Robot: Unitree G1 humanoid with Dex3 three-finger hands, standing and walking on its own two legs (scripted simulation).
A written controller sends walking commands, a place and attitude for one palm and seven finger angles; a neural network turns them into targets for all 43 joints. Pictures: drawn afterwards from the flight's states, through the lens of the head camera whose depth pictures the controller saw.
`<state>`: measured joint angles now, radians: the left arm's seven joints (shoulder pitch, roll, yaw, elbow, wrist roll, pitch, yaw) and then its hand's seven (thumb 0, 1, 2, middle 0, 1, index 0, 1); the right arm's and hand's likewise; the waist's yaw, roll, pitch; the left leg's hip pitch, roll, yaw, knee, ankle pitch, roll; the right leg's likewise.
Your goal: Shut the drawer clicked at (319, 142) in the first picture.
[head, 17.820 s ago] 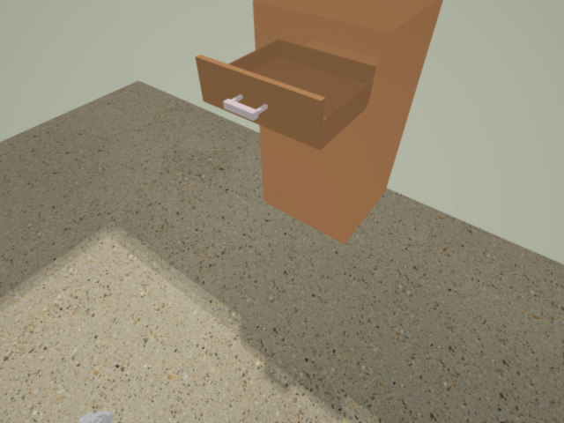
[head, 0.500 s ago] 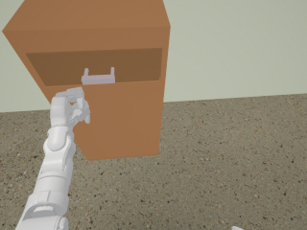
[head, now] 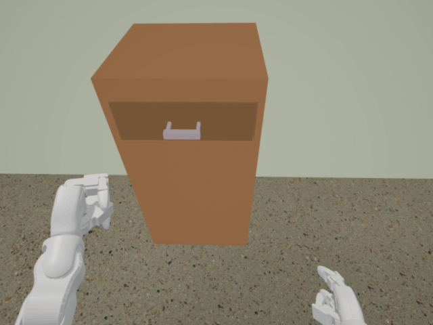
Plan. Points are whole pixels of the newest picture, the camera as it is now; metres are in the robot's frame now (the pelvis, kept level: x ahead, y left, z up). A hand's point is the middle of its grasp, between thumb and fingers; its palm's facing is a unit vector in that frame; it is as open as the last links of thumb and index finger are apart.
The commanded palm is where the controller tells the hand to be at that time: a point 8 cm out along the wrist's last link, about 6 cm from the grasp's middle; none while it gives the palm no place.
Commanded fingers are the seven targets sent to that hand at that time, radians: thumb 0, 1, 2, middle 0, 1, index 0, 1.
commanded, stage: draw the hand back to the body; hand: left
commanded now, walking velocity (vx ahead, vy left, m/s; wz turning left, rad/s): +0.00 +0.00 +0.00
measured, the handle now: (182, 129) +0.63 +0.17 +0.00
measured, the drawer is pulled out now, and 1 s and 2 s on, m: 0.00 0.00 0.00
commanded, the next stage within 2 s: step back with the hand held close in 0.50 s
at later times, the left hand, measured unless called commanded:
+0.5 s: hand (50, 241) +0.18 +0.25 +0.16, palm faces +0.43 -0.82 -0.37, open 3.3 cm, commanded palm +0.13 +0.28 +0.18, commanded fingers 0.00 0.90 0.90 -1.40 -1.60 -1.40 -1.60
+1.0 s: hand (52, 245) +0.18 +0.25 +0.14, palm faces +0.27 -0.83 -0.50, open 3.3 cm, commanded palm +0.12 +0.30 +0.18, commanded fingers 0.00 0.90 0.90 -1.40 -1.60 -1.40 -1.60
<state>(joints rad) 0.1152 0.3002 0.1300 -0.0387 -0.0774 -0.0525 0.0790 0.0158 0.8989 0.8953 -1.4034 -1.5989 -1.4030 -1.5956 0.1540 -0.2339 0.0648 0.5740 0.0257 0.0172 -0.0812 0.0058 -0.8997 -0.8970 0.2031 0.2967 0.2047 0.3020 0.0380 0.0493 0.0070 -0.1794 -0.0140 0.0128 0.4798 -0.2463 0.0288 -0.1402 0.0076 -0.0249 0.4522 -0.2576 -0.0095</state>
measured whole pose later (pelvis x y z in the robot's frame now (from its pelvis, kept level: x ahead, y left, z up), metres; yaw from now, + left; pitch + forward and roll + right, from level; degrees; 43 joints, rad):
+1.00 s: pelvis -0.01 +0.02 +0.00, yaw +0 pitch +1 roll -1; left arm 0.65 0.39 0.33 -0.53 -0.05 -0.16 0.10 0.02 0.89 0.89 -1.40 -1.60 -1.40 -1.59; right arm 0.17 -0.24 -0.02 0.56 0.00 0.03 -0.08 0.01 -0.90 -0.90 0.20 0.30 0.20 0.30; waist 0.00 0.03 0.04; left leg -0.26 -0.04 0.03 0.43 -0.20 0.06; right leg -0.22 -0.01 -0.01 0.41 -0.21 0.02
